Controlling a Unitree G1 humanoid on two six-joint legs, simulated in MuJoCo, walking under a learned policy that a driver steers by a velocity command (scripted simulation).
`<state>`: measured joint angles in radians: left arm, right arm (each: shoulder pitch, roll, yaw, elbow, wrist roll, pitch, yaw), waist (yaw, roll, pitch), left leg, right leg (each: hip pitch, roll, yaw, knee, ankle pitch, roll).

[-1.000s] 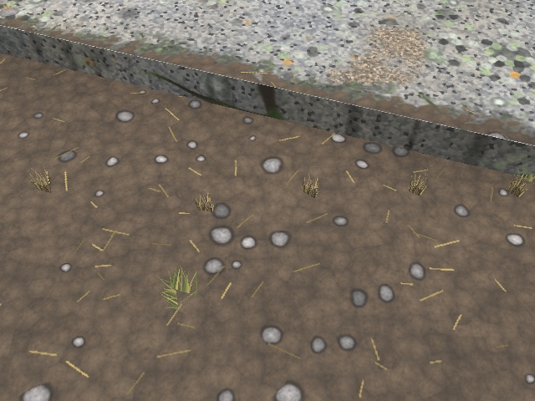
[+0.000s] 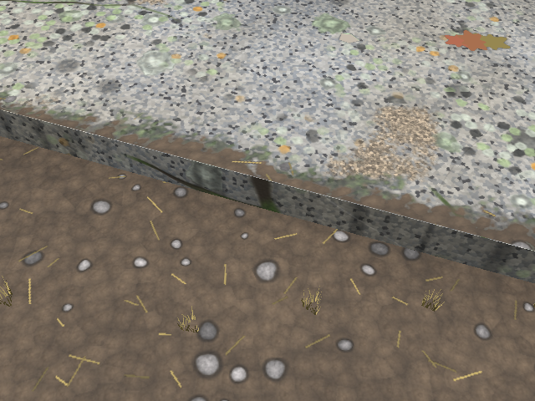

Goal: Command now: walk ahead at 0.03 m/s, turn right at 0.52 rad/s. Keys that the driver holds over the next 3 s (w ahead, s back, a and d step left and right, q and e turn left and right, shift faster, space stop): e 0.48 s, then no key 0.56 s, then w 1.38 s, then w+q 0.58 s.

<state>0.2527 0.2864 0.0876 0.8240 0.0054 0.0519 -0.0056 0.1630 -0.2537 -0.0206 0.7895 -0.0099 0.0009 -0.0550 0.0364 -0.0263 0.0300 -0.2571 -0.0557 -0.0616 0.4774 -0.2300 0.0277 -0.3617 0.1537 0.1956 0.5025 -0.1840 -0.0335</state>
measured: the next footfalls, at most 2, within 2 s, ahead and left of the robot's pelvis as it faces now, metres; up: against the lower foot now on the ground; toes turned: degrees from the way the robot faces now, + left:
right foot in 0.44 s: -0.02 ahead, -0.11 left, +0.00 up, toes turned -17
left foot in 0.90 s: +0.05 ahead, +0.07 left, +0.00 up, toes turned -24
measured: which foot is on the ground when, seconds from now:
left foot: down 0.00-0.44, up 0.46-0.88, down 0.90-1.00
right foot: up 0.00-0.42, down 0.44-1.00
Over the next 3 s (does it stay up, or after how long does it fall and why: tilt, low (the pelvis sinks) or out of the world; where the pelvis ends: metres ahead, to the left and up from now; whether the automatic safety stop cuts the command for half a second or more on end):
stays up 0.86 -0.34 -0.02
